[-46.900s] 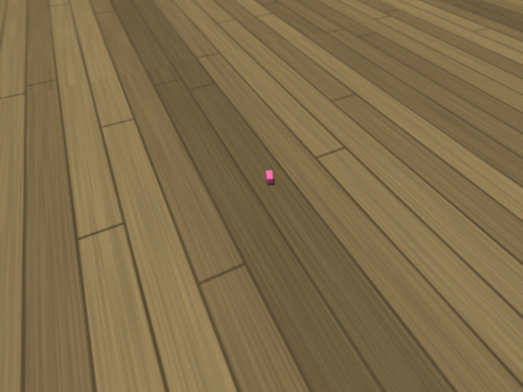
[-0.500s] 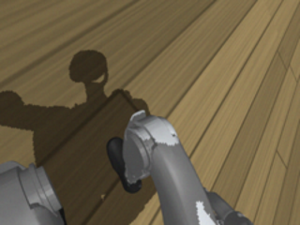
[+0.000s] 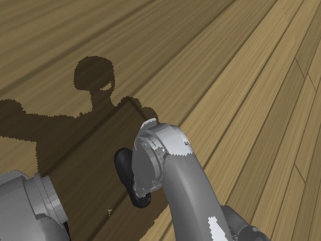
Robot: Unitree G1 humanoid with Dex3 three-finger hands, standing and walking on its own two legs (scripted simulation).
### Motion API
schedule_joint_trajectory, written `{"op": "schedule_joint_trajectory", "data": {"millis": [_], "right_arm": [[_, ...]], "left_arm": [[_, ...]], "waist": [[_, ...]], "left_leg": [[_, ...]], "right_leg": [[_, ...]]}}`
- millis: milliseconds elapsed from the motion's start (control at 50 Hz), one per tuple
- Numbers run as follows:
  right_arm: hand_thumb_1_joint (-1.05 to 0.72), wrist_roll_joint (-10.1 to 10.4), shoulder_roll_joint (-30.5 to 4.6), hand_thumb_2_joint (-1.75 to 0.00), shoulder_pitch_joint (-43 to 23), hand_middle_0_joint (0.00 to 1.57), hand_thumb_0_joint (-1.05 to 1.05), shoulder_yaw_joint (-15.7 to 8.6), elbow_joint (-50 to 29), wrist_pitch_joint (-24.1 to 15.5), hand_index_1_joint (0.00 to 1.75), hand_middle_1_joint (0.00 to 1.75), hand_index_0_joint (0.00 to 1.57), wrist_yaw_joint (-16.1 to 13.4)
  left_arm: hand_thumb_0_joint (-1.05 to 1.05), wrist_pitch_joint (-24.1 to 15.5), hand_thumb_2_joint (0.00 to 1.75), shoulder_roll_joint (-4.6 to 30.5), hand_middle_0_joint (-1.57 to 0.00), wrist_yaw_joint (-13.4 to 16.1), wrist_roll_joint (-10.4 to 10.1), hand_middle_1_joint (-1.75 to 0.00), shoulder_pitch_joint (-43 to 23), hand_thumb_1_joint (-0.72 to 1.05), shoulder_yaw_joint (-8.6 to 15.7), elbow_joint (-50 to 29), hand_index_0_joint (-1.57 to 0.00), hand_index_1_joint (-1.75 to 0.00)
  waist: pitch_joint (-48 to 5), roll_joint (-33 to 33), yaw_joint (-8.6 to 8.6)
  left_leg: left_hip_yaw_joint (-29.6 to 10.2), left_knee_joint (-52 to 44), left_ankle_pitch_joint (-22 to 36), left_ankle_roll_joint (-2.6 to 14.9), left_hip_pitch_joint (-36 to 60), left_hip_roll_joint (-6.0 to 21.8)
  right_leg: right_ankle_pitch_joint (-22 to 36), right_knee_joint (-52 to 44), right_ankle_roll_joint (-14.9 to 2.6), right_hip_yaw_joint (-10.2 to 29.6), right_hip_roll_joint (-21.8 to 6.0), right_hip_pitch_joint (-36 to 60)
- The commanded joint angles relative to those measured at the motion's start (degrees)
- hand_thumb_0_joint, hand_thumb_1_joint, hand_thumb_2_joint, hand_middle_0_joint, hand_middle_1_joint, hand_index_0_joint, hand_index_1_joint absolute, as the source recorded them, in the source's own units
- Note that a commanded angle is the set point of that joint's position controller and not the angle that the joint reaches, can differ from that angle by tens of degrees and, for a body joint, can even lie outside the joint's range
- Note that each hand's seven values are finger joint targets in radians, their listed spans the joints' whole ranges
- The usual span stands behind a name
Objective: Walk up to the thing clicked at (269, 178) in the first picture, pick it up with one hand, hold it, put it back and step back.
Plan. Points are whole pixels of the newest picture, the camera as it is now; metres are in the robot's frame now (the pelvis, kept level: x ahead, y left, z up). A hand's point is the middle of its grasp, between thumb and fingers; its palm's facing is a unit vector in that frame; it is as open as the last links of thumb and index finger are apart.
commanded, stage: rest palm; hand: left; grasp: from above
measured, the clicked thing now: out of the picture +0.48 +0.38 -0.30
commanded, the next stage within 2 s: go down in 0.26 s
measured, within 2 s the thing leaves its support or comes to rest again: neither
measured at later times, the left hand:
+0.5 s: hand out of the picture +0.46 +0.37 -0.25, palm faces -0.47 -0.14 -0.87, open 11.5 cm
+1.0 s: hand out of the picture +0.46 +0.43 -0.10, palm faces -0.38 -0.08 -0.92, open 12.7 cm
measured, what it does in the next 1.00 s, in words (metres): stands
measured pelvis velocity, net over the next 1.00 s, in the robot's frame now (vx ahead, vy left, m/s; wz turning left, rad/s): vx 0.00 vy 0.00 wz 0.07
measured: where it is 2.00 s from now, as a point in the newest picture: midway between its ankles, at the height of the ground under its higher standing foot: (102, 215)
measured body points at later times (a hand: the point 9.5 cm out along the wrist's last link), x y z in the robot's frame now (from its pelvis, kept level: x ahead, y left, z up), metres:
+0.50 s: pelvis +0.00 +0.00 +0.00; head +0.29 +0.15 +0.30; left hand +0.48 +0.38 -0.20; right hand +0.05 -0.26 -0.05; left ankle +0.06 +0.11 -0.28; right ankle +0.14 -0.13 -0.28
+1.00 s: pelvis +0.00 +0.00 +0.03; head +0.25 +0.15 +0.38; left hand +0.48 +0.43 -0.05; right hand +0.11 -0.27 -0.03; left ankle +0.06 +0.11 -0.28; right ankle +0.14 -0.13 -0.28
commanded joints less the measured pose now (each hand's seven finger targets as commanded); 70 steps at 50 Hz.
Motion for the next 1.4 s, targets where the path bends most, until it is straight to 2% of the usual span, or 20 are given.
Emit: {"op": "schedule_joint_trajectory", "data": {"millis": [0, 80, 140, 260, 340, 380, 420, 540, 580, 620, 720, 760, 780, 900, 940, 980, 1040, 1120, 1280, 1380], "right_arm": [[-0.89, -0.12, -19.67, -0.9, 11.77, 0.2, 0.0, -6.77, 2.62, 0.01, 0.3, 0.3, 0.2, -0.88], [-0.89, 0.16, -19.55, -0.9, 11.28, 0.2, 0.0, -6.37, 3.17, -0.52, 0.3, 0.3, 0.2, -0.81], [-0.89, 0.45, -19.68, -0.9, 12.17, 0.2, 0.0, -6.63, 3.7, -1.11, 0.3, 0.3, 0.2, -0.95], [-0.9, 0.58, -19.94, -0.9, 10.34, 0.2, 0.0, -5.94, 2.42, -0.98, 0.3, 0.3, 0.2, -1.03], [-0.89, 0.43, -20.29, -0.9, 11.28, 0.2, 0.0, -6.7, 2.6, -0.52, 0.3, 0.3, 0.2, -1.06], [-0.91, 0.28, -19.58, -0.9, 10.95, 0.2, 0.0, -5.69, 2.32, -0.32, 0.3, 0.3, 0.2, -0.95], [-0.91, 0.32, -20.07, -0.9, 11.38, 0.2, 0.0, -6.23, 2.05, -0.26, 0.3, 0.3, 0.2, -1.06], [-0.91, 0.0, -20.9, -0.9, 12.62, 0.2, 0.0, -8.17, 1.75, -0.01, 0.3, 0.3, 0.2, -1.07], [-0.91, 0.43, -19.57, -0.9, 12.68, 0.2, 0.0, -8.21, 1.47, 0.05, 0.3, 0.3, 0.2, -0.85], [-0.91, 0.61, -20.13, -0.9, 13.24, 0.2, 0.0, -10.13, 1.14, 0.22, 0.3, 0.3, 0.2, -0.79], [-0.92, 1.77, -19.4, -0.9, 15.01, 0.2, 0.0, -12.77, 0.78, 1.71, 0.3, 0.3, 0.2, 0.03], [-0.92, 2.56, -19.33, -0.9, 15.0, 0.2, 0.0, -14.49, 0.45, 2.85, 0.3, 0.3, 0.2, 0.25], [-0.92, 3.01, -19.41, -0.9, 14.22, 0.2, 0.0, -15.41, -0.52, 3.29, 0.3, 0.3, 0.2, 0.16], [-0.91, 5.73, -17.52, -0.9, 16.02, 0.2, 0.0, -19.6, -0.8, 6.31, 0.3, 0.3, 0.2, -0.59], [-0.91, 6.44, -17.22, -0.9, 16.04, 0.2, 0.0, -20.44, -0.37, 7.64, 0.3, 0.3, 0.2, -0.98], [-0.91, 6.97, -15.75, -0.9, 16.21, 0.2, 0.0, -20.34, -0.04, 8.73, 0.3, 0.3, 0.2, -1.38], [-0.91, 7.72, -14.6, -0.9, 15.27, 0.2, 0.0, -20.47, -0.11, 9.68, 0.3, 0.3, 0.2, -2.38], [-0.9, 8.48, -12.9, -0.9, 14.64, 0.2, 0.0, -20.5, 0.87, 9.94, 0.3, 0.3, 0.2, -3.81], [-0.91, 9.43, -10.8, -0.9, 14.6, 0.2, 0.0, -20.79, 1.77, 9.56, 0.3, 0.3, 0.2, -5.58], [-0.91, 9.78, -10.48, -0.9, 15.39, 0.2, 0.0, -21.38, 2.31, 9.92, 0.3, 0.3, 0.2, -5.56]], "left_arm": [[0.0, 0.58, 0.6, 14.69, -0.45, 3.47, -0.61, -0.59, -14.1, -0.04, 0.55, -7.99, -0.45, -0.59], [0.0, 2.2, 0.6, 11.07, -0.45, 3.87, -1.22, -0.59, -12.15, -0.04, -1.3, -1.14, -0.45, -0.59], [0.0, 3.31, 0.58, 13.24, -0.44, 3.03, -1.25, -0.64, -14.93, -0.02, -0.67, -5.18, -0.46, -0.62], [0.0, 3.18, 0.59, 13.89, -0.45, 1.72, -2.76, -0.62, -12.38, -0.04, 0.54, -4.52, -0.45, -0.61], [0.0, 2.15, 0.59, 17.12, -0.45, 1.36, -2.42, -0.61, -14.44, -0.04, 2.25, -9.97, -0.46, -0.6], [0.0, 2.1, 0.67, 15.32, -0.36, 1.24, -2.26, -0.7, -11.2, -0.12, 1.46, -6.41, -0.37, -0.69], [0.0, 1.6, 0.73, 16.72, -0.33, 1.73, -2.16, -0.81, -12.5, -0.19, 2.24, -8.34, -0.34, -0.8], [0.0, 1.7, 0.78, 18.63, -0.3, 1.8, -1.51, -0.83, -14.53, -0.25, 4.55, -12.62, -0.31, -0.83], [0.0, 2.77, 0.81, 18.06, -0.27, 0.74, -1.28, -0.86, -13.07, -0.28, 4.78, -11.76, -0.28, -0.86], [0.0, 3.1, 0.83, 18.2, -0.26, -0.47, -1.71, -0.88, -16.33, -0.31, 5.11, -17.5, -0.26, -0.87], [0.0, 5.79, 0.85, 15.6, -0.22, -6.23, -2.66, -0.92, -9.49, -0.34, 6.56, -20.72, -0.23, -0.92], [0.0, 6.43, 0.86, 14.53, -0.2, -8.99, -3.81, -0.93, -7.97, -0.36, 7.34, -25.23, -0.21, -0.93], [0.0, 6.39, 0.86, 10.62, -0.2, -10.84, -4.89, -0.94, -11.01, -0.36, 5.0, -30.06, -0.21, -0.93], [0.0, 6.76, 0.79, 8.36, -0.24, -19.54, -9.71, -0.9, -10.63, -0.28, 4.87, -44.66, -0.26, -0.88], [0.0, 6.9, 0.76, 5.51, -0.25, -22.2, -10.99, -0.89, -8.68, -0.25, 3.76, -43.7, -0.27, -0.86], [0.0, 7.24, 0.78, 2.31, -0.23, -24.39, -12.37, -0.9, -9.0, -0.27, 2.18, -43.37, -0.25, -0.88], [0.0, 7.46, 0.81, 0.15, -0.24, -26.74, -14.49, -0.87, -9.82, -0.3, 0.95, -43.77, -0.24, -0.86], [0.0, 6.0, 0.84, -0.76, -0.19, -28.89, -15.36, -0.92, -12.17, -0.33, -0.18, -43.43, -0.21, -0.91], [0.0, 2.61, 0.87, 2.09, -0.15, -28.35, -14.9, -0.96, -15.4, -0.39, 2.39, -43.25, -0.17, -0.94], [0.0, 3.11, 0.88, 1.79, -0.17, -27.49, -14.11, -0.93, -15.87, -0.4, 2.89, -41.34, -0.17, -0.93]], "waist": [[-36.55, 36.54, -3.75], [-32.34, 31.28, -4.91], [-35.39, 34.04, -4.11], [-36.13, 32.85, -3.87], [-38.75, 37.58, -2.86], [-36.46, 34.87, -3.7], [-37.52, 35.2, -3.15], [-40.18, 38.45, -2.63], [-40.08, 37.39, -1.77], [-43.19, 39.94, -0.81], [-46.16, 41.37, 1.68], [-49.52, 42.03, 3.52], [-49.76, 41.96, 2.86], [-56.24, 42.14, 7.13], [-54.3, 40.2, 7.12], [-51.32, 35.85, 5.86], [-49.56, 32.24, 5.83], [-49.45, 29.83, 5.31], [-57.22, 34.25, 8.38], [-58.48, 35.5, 8.66]], "left_leg": [[2.62, -16.34, 20.9, -2.73, 32.23, 3.19], [2.0, -16.49, 16.92, -2.46, 26.6, 3.1], [2.11, -16.84, 17.49, -2.49, 29.29, 3.17], [0.94, -16.18, 19.48, -3.2, 29.51, 3.23], [1.69, -16.89, 21.77, -3.54, 33.6, 3.45], [2.4, -15.81, 21.34, -3.09, 30.56, 3.28], [2.73, -15.88, 21.18, -2.95, 30.58, 3.05], [2.65, -16.34, 21.64, -3.33, 32.87, 3.15], [3.5, -16.52, 20.21, -2.96, 31.53, 3.03], [3.81, -17.07, 20.68, -3.12, 32.38, 2.7], [4.0, -18.47, 25.13, -3.69, 35.69, 2.37], [3.73, -19.66, 26.57, -3.82, 37.43, 2.03], [3.3, -19.88, 25.59, -3.87, 37.47, 1.7], [4.65, -25.7, 24.23, -3.44, 42.88, 0.44], [3.37, -27.57, 23.96, -3.38, 44.25, -0.2], [3.87, -29.15, 19.99, -2.4, 41.99, -0.69], [5.28, -31.52, 14.76, -1.29, 40.02, -0.89], [5.69, -34.38, 10.25, -0.73, 40.05, -0.49], [5.5, -39.23, 16.9, -1.6, 48.45, -0.04], [2.96, -42.76, 21.27, -2.27, 53.68, 0.38]], "right_leg": [[11.2, -8.25, -4.78, -4.28, 1.23, 17.74], [9.45, -9.16, -4.72, -4.9, 1.14, 16.28], [9.51, -8.71, -4.63, -4.26, 0.74, 16.55], [9.99, -8.24, -5.07, -4.37, 0.41, 16.61], [10.84, -7.9, -5.08, -3.76, 0.44, 17.63], [11.36, -8.32, -4.97, -3.98, 0.77, 18.38], [11.66, -8.63, -5.14, -3.89, 0.8, 19.68], [11.36, -8.76, -5.47, -4.09, 0.64, 18.56], [10.58, -9.21, -5.44, -3.68, 0.75, 18.66], [11.36, -9.52, -5.66, -3.29, 0.55, 19.24], [12.57, -10.28, -6.11, -2.72, -0.17, 18.6], [13.23, -10.43, -6.45, -2.4, -0.48, 18.97], [12.72, -10.79, -6.63, -2.18, -0.73, 17.12], [10.58, -14.19, -7.08, -0.04, -1.15, 17.77], [9.55, -15.04, -7.29, 0.33, -1.39, 15.0], [7.62, -16.73, -7.26, 0.61, -1.31, 15.27], [5.53, -19.64, -7.2, 1.51, -1.38, 16.97], [3.79, -21.84, -6.82, 2.25, -1.35, 18.48], [8.25, -22.69, -6.42, 3.97, -1.69, 21.38], [9.4, -22.96, -5.95, 4.22, -1.73, 20.69]]}}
